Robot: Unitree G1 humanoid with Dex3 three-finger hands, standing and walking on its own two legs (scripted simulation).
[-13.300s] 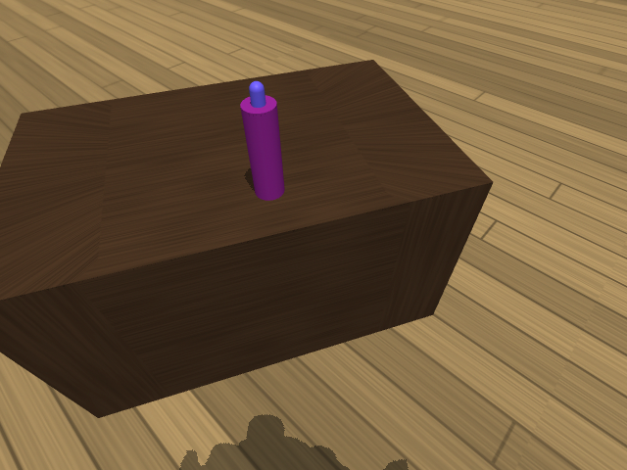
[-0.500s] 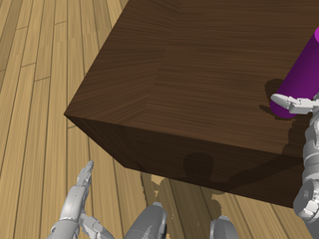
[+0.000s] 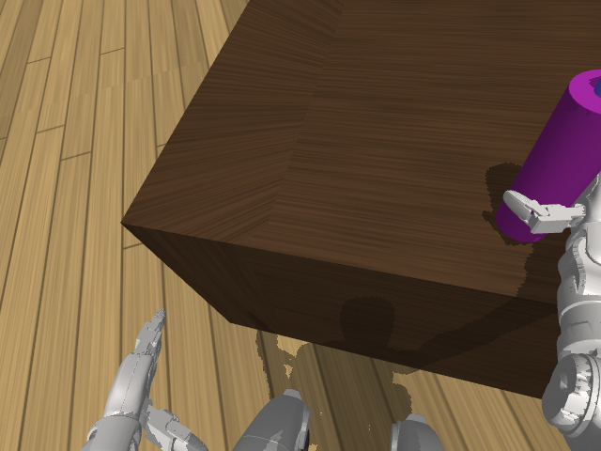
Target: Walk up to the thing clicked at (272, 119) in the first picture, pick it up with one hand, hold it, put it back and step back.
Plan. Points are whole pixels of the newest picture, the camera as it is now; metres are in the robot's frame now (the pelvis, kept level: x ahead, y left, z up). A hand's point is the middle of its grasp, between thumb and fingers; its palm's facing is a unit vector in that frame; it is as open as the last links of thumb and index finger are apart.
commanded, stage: settle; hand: right
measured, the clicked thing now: (565, 157) +0.48 -0.22 +0.09
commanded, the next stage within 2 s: lift in 0.48 s
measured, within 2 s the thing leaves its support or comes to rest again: leaves its support in 0.22 s
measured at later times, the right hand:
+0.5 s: hand (561, 180) +0.47 -0.22 +0.07, palm faces +0.23 +0.97 -0.03, open 10.1 cm
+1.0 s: hand (566, 179) +0.44 -0.20 +0.11, palm faces +0.22 +0.98 -0.04, open 10.1 cm
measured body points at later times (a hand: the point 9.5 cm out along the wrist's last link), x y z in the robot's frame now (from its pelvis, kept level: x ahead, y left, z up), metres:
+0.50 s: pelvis +0.00 +0.00 +0.02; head +0.09 -0.03 +0.46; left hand +0.16 +0.26 +0.00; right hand +0.45 -0.27 +0.07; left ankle +0.02 +0.15 -0.66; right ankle +0.01 -0.13 -0.66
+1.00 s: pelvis +0.00 +0.00 +0.04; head +0.06 -0.02 +0.48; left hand +0.16 +0.26 +0.00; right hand +0.42 -0.26 +0.11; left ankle +0.02 +0.15 -0.66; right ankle +0.01 -0.13 -0.66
